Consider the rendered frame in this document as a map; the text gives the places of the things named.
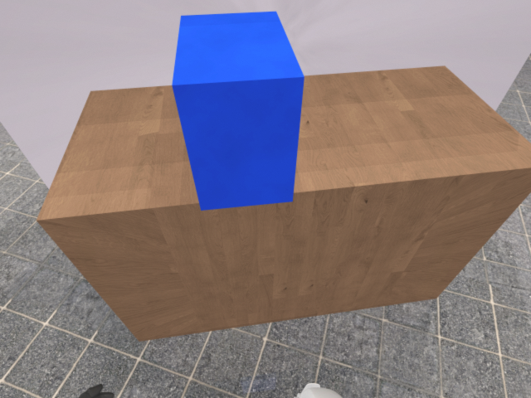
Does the right robot shin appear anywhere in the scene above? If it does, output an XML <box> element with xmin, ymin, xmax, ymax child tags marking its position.
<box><xmin>303</xmin><ymin>383</ymin><xmax>320</xmax><ymax>391</ymax></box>

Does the carton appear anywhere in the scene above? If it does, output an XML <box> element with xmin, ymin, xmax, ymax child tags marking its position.
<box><xmin>172</xmin><ymin>12</ymin><xmax>304</xmax><ymax>211</ymax></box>

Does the pedestal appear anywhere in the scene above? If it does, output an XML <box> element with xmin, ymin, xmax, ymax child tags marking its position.
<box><xmin>37</xmin><ymin>66</ymin><xmax>531</xmax><ymax>342</ymax></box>

